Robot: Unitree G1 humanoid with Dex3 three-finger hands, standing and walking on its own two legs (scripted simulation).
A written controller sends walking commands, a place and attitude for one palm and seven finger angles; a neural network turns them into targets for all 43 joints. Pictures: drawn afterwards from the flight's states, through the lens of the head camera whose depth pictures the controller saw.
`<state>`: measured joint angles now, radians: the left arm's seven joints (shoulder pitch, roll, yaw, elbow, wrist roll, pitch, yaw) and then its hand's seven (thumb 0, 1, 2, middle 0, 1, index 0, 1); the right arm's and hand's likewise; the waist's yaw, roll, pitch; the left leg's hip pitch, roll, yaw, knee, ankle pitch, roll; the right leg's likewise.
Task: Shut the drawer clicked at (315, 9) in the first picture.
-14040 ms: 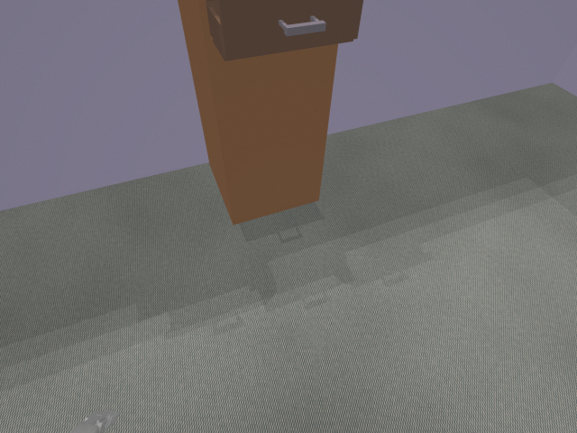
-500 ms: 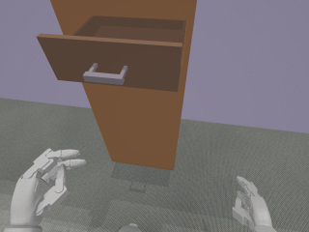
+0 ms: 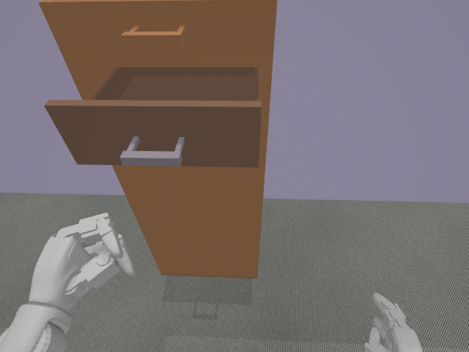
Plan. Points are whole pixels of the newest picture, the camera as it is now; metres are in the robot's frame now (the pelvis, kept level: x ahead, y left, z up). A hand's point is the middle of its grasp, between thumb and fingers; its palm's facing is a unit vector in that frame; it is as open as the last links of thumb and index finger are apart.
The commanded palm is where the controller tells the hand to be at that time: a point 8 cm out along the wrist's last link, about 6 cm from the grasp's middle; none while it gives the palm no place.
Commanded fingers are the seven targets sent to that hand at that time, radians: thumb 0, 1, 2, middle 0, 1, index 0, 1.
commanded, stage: raise the hand and make a fist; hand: left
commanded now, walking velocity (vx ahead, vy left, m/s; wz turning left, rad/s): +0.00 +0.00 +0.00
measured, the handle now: (154, 150) +0.42 +0.20 +0.14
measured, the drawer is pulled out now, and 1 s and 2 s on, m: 0.15 0.15 0.15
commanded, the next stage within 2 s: bring the fist close to the handle in 0.80 s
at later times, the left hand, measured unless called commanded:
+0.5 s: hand (116, 185) +0.23 +0.16 +0.26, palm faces +0.00 -1.00 -0.06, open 3.3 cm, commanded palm +0.20 +0.20 +0.25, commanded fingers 0.00 0.90 0.90 -1.40 -1.60 -1.40 -1.60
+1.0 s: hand (121, 190) +0.24 +0.16 +0.23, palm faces +0.07 -1.00 -0.05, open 3.3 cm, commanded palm +0.21 +0.21 +0.23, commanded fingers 0.00 0.90 0.90 -1.40 -1.60 -1.40 -1.60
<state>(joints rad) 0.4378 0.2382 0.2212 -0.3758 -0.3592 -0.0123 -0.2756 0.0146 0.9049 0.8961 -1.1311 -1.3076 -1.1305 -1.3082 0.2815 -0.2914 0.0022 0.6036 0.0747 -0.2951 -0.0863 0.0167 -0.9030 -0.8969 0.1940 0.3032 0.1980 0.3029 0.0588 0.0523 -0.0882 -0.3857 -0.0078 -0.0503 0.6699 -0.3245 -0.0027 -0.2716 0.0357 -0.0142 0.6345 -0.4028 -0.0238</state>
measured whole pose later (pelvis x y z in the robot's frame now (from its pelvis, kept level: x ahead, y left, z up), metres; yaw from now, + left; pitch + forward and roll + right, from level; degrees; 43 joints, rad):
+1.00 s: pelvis -0.04 -0.01 +0.01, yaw +2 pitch -6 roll +0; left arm -0.17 0.27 0.18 -0.32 -0.27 0.60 -0.08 0.01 0.90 0.90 -1.41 -1.60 -1.41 -1.60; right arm 0.10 -0.25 0.11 0.66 0.07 -0.08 -0.09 0.01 -0.90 -0.90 0.20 0.30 0.20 0.30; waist 0.07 0.07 -0.04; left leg -0.21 -0.01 -0.08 0.51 -0.21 -0.01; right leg -0.10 0.03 -0.04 0.50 -0.30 -0.04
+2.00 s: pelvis -0.01 +0.01 +0.01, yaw -1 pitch +1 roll +0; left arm -0.18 0.21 0.15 0.13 -0.19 0.11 -0.05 0.02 0.90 0.90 -1.40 -1.60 -1.40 -1.60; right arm 0.21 -0.23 0.06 0.64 0.04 -0.08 -0.07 0.01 -0.90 -0.90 0.20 0.30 0.20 0.30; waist 0.00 0.03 -0.04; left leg -0.33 -0.01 -0.03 0.59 -0.27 0.00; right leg -0.23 0.03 0.00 0.58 -0.35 -0.02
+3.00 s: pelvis -0.02 +0.00 +0.00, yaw +0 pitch +3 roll -1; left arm -0.49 0.27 0.20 0.52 -0.19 -0.02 -0.08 -0.01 0.86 0.91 -1.40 -1.60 -1.40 -1.60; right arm 0.27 -0.25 0.04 0.66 0.05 -0.03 -0.07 0.01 -0.90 -0.90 0.20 0.30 0.20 0.30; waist -0.02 0.04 -0.05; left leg -0.41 0.00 -0.05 0.62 -0.27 -0.01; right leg -0.31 0.04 -0.01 0.60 -0.36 -0.03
